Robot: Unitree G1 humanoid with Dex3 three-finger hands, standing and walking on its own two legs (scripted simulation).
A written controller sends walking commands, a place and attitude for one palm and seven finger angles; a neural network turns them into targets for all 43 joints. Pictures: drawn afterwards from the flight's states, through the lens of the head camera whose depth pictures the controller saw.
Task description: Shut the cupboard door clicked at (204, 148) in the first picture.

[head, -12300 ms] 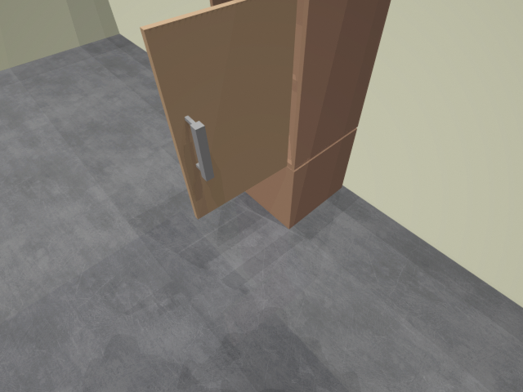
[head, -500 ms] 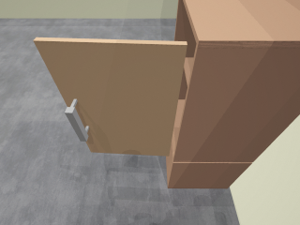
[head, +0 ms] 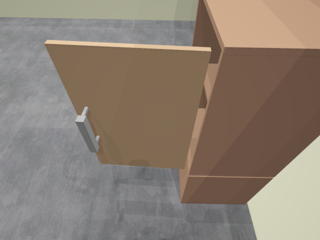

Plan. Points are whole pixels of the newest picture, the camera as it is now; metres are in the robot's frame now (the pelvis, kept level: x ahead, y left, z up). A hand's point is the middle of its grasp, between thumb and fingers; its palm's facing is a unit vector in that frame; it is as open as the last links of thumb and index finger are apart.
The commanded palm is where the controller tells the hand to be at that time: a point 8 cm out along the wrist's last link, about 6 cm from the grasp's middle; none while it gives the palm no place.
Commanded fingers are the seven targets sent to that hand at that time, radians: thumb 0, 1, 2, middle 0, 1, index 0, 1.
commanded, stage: raise the hand and make a fist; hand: left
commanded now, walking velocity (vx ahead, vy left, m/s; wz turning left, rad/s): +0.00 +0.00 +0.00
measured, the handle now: (90, 130) +0.45 +0.27 -0.05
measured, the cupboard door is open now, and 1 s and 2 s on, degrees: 87 87 87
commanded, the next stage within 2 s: bring the fist close to the handle in 1.96 s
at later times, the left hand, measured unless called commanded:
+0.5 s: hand out of the picture +0.09 +0.17 -0.10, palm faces +0.04 -1.00 +0.00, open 6.0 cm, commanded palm +0.09 +0.23 -0.07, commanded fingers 0.00 0.90 0.90 -0.62 -0.76 -0.62 -0.76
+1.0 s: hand out of the picture +0.13 +0.21 -0.04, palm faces +0.10 -0.99 -0.08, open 3.7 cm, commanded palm +0.10 +0.25 -0.06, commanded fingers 0.00 0.90 0.90 -1.08 -1.26 -1.08 -1.26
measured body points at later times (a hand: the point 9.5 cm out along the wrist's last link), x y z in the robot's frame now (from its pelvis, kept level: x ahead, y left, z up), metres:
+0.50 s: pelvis -0.07 +0.00 -0.10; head +0.00 +0.02 +0.34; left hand +0.08 +0.23 -0.10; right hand +0.19 -0.24 -0.12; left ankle -0.06 +0.10 -0.74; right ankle -0.01 -0.09 -0.74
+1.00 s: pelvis -0.07 +0.01 -0.11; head +0.00 +0.02 +0.34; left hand +0.12 +0.26 -0.04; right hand +0.09 -0.23 -0.19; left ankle -0.06 +0.10 -0.74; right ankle -0.01 -0.09 -0.74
